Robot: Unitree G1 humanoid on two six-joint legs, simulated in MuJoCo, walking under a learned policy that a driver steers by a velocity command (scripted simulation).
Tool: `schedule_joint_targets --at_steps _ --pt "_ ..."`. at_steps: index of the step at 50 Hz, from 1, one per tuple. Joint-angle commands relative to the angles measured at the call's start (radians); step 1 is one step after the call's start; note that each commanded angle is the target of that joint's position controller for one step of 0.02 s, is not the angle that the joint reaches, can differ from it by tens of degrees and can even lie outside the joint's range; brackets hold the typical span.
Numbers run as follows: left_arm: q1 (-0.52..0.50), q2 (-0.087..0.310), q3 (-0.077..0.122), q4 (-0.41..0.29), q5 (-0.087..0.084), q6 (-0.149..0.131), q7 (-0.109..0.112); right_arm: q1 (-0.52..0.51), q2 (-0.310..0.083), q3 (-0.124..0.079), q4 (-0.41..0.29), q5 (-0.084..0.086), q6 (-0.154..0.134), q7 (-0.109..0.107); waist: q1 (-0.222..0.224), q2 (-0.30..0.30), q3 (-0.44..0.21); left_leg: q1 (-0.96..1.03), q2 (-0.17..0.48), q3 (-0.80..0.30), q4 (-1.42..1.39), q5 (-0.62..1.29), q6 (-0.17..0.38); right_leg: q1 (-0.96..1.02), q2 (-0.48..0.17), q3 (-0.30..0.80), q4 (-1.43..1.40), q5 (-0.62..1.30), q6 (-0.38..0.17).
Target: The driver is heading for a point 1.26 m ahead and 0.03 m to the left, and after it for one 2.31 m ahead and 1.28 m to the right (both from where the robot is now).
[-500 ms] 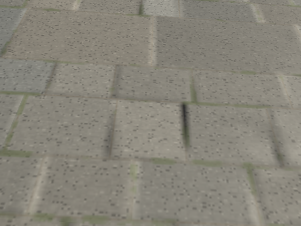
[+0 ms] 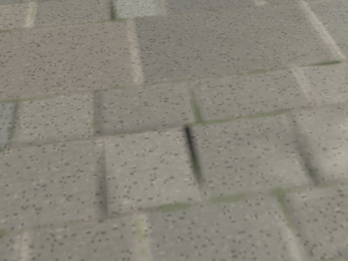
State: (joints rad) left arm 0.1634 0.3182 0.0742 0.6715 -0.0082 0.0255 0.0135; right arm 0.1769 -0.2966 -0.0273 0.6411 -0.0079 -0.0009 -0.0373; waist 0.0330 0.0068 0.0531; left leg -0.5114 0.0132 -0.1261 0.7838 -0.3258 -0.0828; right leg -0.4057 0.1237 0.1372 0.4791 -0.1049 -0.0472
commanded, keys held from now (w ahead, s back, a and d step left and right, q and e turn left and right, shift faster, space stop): e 0.12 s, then w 0.36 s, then w+q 0.52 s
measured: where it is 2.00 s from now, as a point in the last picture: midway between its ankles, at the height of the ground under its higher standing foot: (178, 163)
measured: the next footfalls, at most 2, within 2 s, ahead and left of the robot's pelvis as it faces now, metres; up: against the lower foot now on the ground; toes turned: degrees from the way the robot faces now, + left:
left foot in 0.08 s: +0.10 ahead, +0.15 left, +0.00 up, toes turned -8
right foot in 0.48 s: +0.10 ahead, -0.11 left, +0.00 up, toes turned -10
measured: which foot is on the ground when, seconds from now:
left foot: up 0.00-0.06, down 0.08-0.48, up 0.50-0.92, down 0.94-1.00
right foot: down 0.00-0.08, up 0.10-0.46, down 0.48-0.96, up 0.98-1.00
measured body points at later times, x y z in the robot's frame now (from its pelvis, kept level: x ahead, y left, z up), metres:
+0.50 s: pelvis +0.08 +0.00 +0.00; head +0.09 +0.00 +0.45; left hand +0.31 +0.22 -0.08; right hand +0.07 -0.28 -0.11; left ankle +0.06 +0.15 -0.73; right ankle +0.06 -0.10 -0.73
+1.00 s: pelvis +0.32 +0.01 -0.02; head +0.37 +0.01 +0.43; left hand +0.32 +0.30 -0.15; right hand +0.55 -0.23 -0.10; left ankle +0.43 +0.08 -0.73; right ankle +0.09 -0.11 -0.66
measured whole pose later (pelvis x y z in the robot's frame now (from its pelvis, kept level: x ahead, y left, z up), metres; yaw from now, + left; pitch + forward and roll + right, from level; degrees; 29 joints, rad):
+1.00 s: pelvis +0.32 +0.01 -0.02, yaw +3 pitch +2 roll +0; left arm 0.36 0.29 0.05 0.83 0.00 -0.06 0.02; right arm 0.08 -0.30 -0.05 0.59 0.03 -0.05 0.05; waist 0.04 0.01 0.07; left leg -0.54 -0.07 0.05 0.64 -0.15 0.12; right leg -0.08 -0.04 -0.07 0.95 -0.48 0.01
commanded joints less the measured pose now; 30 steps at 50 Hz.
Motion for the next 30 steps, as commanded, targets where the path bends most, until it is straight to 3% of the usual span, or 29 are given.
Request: schedule_joint_targets --at_steps 1,3,4,5,6,7,8,9,10,12,17,19,21,23,24,25,26,27,28,30 --pt "-0.04 0.154 0.042 -0.082 -0.004 0.005 0.008 0.058 -0.091 -0.037 -0.058 0.008 -0.025 0.007 -0.025 -0.16 -0.171 0.149 -0.041 0.047 -0.121 0.026 0.014 0.076 -0.23 0.297 -0.126 -0.117 -0.148" --pt "-0.038 0.13 0.034 -0.082 -0.015 0.015 0.01 0.104 -0.1 -0.05 -0.044 0.008 -0.039 0.012 -0.058 -0.157 -0.167 0.275 -0.026 0.055 -0.35 0.127 0.051 0.058 -0.186 0.298 -0.049 -0.121 -0.092" --pt "0.002 0.079 0.019 -0.083 -0.01 0.015 0.009 0.125 -0.17 -0.069 -0.051 -0.008 -0.038 0.005 -0.045 -0.032 -0.183 0.368 0.157 -0.097 -0.437 0.118 0.116 -0.02 -0.12 0.221 0.105 -0.289 -0.031" --pt "-0.005 0.056 0.017 -0.121 -0.011 0.003 0.005 0.085 -0.255 -0.091 -0.049 -0.043 -0.022 0.006 -0.003 0.286 -0.109 0.347 0.349 -0.364 -0.51 0.226 0.27 -0.227 0.041 -0.005 0.311 -0.472 0.027" --pt "0.017 0.139 0.041 -0.105 0.005 -0.01 0.005 0.054 -0.202 -0.08 -0.077 -0.059 -0.026 0.006 -0.019 0.256 -0.125 0.307 0.407 -0.419 -0.513 0.276 0.345 -0.226 -0.029 0.012 0.559 -0.502 0.066" --pt "0.034 0.168 0.054 -0.079 -0.007 -0.007 0.003 0.028 -0.148 -0.064 -0.086 -0.046 -0.028 0.002 -0.012 0.163 -0.128 0.305 0.348 -0.332 -0.505 0.17 0.317 -0.227 -0.049 0.015 0.641 -0.422 0.074" --pt "0.054 0.144 0.05 -0.056 -0.007 0.003 0.007 0.01 -0.125 -0.058 -0.084 -0.023 -0.029 0.0 -0.006 0.117 -0.113 0.319 0.271 -0.243 -0.506 0.027 0.266 -0.241 -0.064 -0.006 0.67 -0.347 0.089" --pt "0.058 0.118 0.043 -0.052 0.001 0.008 0.008 0.017 -0.116 -0.056 -0.074 -0.001 -0.031 -0.003 -0.019 0.13 -0.102 0.355 0.239 -0.215 -0.516 -0.067 0.245 -0.286 -0.07 -0.018 0.7 -0.288 0.101" --pt "0.05 0.087 0.033 -0.055 0.001 0.007 0.004 0.044 -0.112 -0.051 -0.064 0.006 -0.032 -0.006 -0.035 0.138 -0.089 0.369 0.223 -0.191 -0.533 -0.109 0.244 -0.303 -0.076 -0.03 0.711 -0.26 0.108" --pt "-0.003 0.057 0.018 -0.076 -0.005 -0.008 -0.006 0.101 -0.114 -0.053 -0.044 0.001 -0.034 -0.006 -0.07 0.152 -0.067 0.396 0.206 -0.159 -0.572 -0.162 0.25 -0.307 -0.082 -0.071 0.63 -0.229 0.113" --pt "-0.078 0.016 -0.009 -0.088 -0.006 -0.052 -0.028 0.143 -0.155 -0.071 -0.007 0.016 -0.048 0.006 -0.099 0.175 -0.043 0.383 0.22 -0.103 -0.602 -0.071 0.265 -0.131 -0.125 -0.144 0.279 -0.243 0.076" --pt "-0.075 0.025 -0.01 -0.081 -0.011 -0.063 -0.036 0.16 -0.174 -0.078 0.009 0.025 -0.048 0.016 -0.102 0.181 -0.027 0.334 0.225 -0.088 -0.597 -0.062 0.277 -0.031 -0.115 -0.172 0.179 -0.269 0.055" --pt "-0.037 0.033 -0.008 -0.066 -0.018 -0.073 -0.041 0.159 -0.18 -0.078 0.022 0.038 -0.043 0.027 -0.072 0.164 -0.02 0.285 0.23 -0.087 -0.574 -0.073 0.28 0.083 -0.104 -0.188 0.041 -0.197 0.025" --pt "0.07 0.041 0.001 -0.017 -0.019 -0.076 -0.038 0.153 -0.146 -0.065 0.032 0.041 -0.04 0.033 -0.012 0.121 -0.05 0.182 0.2 -0.053 -0.487 -0.051 0.248 0.307 -0.087 -0.196 -0.082 -0.113 -0.005" --pt "0.166 0.062 0.009 0.006 -0.022 -0.076 -0.029 0.134 -0.091 -0.046 0.029 0.03 -0.048 0.038 0.035 0.089 -0.102 0.084 0.158 0.0 -0.369 -0.041 0.202 0.476 -0.151 -0.113 -0.089 -0.126 -0.024" --pt "0.296 0.139 0.024 0.02 -0.005 -0.074 -0.013 0.092 0.004 -0.014 -0.005 0.003 -0.061 0.051 0.078 -0.146 -0.172 -0.113 0.048 0.116 0.009 -0.156 0.123 0.658 -0.387 0.19 -0.151 -0.142 -0.088" --pt "0.305 0.24 0.052 0.021 0.009 -0.08 -0.02 0.094 -0.048 -0.032 -0.052 0.029 -0.08 0.043 0.067 -0.263 -0.119 -0.341 -0.011 0.125 0.22 -0.256 0.098 0.617 -0.549 0.47 -0.247 -0.365 -0.24" --pt "0.281 0.157 0.032 0.022 0.002 -0.095 -0.024 0.06 -0.125 -0.052 -0.043 0.047 -0.087 0.038 0.079 -0.162 -0.045 -0.403 0.048 0.053 0.344 -0.2 0.102 0.567 -0.52 0.445 -0.271 -0.481 -0.257" --pt "0.244 0.099 0.014 0.024 0.003 -0.106 -0.025 0.055 -0.13 -0.057 -0.035 0.055 -0.087 0.043 0.058 -0.165 0.009 -0.441 0.059 0.024 0.366 -0.095 0.114 0.543 -0.464 0.348 -0.284 -0.47 -0.219" --pt "0.166 0.059 0.001 0.02 0.01 -0.112 -0.025 0.056 -0.109 -0.058 -0.011 0.041 -0.081 0.049 0.018 -0.135 0.038 -0.415 0.082 0.003 0.339 0.049 0.106 0.477 -0.397 0.173 -0.312 -0.232 -0.161"
Keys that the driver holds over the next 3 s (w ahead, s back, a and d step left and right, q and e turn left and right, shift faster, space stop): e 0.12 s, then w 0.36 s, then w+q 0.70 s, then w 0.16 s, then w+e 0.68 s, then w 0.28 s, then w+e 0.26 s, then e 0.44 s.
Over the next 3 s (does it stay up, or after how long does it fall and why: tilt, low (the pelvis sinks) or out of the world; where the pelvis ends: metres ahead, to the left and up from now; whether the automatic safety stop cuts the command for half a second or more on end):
stays up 1.33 -0.05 0.00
